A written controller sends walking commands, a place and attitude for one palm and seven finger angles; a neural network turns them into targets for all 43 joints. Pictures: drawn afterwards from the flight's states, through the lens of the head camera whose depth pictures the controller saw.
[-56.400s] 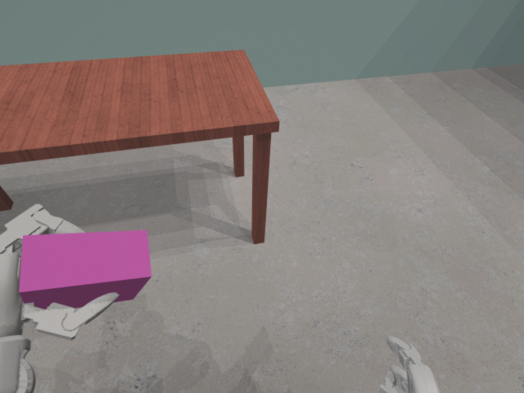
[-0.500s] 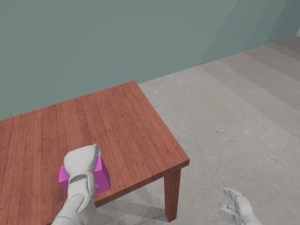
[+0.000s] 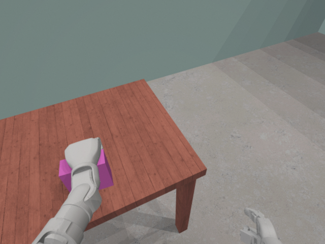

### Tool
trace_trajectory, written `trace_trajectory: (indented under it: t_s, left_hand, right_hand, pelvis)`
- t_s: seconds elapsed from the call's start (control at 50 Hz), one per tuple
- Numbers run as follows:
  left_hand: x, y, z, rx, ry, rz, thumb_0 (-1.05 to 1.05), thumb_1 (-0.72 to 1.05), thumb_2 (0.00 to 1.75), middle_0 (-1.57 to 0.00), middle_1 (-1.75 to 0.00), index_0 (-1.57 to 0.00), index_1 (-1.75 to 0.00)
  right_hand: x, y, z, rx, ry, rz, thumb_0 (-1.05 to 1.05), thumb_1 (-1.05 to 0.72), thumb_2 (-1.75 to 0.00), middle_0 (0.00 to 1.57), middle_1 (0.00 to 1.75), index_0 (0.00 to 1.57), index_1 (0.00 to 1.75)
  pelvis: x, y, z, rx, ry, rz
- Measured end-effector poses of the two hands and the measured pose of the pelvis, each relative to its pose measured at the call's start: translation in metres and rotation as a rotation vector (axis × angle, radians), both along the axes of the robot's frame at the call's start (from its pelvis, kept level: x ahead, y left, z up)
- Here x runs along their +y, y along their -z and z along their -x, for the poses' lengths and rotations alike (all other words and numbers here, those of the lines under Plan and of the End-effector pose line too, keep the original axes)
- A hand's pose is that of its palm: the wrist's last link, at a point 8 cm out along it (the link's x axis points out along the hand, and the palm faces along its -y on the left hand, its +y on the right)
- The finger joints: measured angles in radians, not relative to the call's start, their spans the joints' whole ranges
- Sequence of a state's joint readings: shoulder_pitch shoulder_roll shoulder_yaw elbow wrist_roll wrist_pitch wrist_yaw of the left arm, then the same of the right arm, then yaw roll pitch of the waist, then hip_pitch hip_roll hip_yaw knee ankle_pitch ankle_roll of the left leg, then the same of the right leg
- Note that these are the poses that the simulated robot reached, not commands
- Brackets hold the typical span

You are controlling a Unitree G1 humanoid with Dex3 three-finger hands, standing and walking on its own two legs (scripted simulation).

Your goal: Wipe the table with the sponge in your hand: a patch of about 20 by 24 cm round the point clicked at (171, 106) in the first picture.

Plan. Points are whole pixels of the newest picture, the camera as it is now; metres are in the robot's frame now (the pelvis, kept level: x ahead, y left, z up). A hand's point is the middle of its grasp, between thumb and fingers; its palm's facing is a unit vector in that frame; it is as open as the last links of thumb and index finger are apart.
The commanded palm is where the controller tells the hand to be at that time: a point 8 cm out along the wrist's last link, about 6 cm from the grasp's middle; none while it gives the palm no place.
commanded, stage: wipe forward along the middle lane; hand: left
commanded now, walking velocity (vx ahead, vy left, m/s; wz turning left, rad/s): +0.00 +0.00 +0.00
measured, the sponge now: (90, 177) +0.30 +0.25 -0.04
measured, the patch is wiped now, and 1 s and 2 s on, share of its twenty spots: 1.00 1.00 1.00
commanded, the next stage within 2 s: slide back across to the first lane in 0.94 s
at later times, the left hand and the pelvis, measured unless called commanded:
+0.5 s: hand (88, 151) +0.36 +0.27 +0.01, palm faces -0.08 -0.02 -1.00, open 9.5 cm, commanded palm +0.34 +0.27 +0.04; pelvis -0.01 +0.00 -0.01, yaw +1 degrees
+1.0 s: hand (84, 138) +0.40 +0.30 +0.00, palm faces -0.10 -0.02 -0.99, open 9.5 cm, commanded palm +0.39 +0.30 +0.04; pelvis +0.00 +0.01 -0.01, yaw +0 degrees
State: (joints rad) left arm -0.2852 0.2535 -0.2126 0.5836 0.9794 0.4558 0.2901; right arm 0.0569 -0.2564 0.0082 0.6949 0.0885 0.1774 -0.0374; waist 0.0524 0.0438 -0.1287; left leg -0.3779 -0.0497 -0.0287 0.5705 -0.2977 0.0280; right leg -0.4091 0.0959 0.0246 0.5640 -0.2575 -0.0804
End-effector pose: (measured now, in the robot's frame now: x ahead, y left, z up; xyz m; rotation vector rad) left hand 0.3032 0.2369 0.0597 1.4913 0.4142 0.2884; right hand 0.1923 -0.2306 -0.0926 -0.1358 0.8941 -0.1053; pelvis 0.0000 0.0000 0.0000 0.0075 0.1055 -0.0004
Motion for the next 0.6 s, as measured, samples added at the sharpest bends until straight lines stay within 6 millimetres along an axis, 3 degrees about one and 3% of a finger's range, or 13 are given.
trace_trajectory:
  t_s: [0.6]
  left_hand:
    - [0.026,-0.001,-0.053,0.033,0.014,-0.042,0.0,-0.52,1.09,-0.82,-1.39,-0.84,-1.38]
  right_hand:
    - [-0.015,0.027,0.06,0.167,0.065,0.029,0.0,-0.91,-0.9,0.2,0.3,0.2,0.3]
  pelvis:
    - [0.0,0.006,0.005,0.076,-0.011,0.009]
